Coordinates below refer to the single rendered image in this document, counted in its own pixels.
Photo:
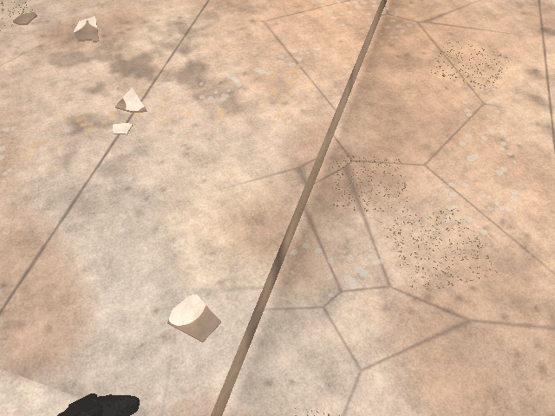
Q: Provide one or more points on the left robot hand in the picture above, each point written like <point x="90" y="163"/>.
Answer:
<point x="109" y="405"/>

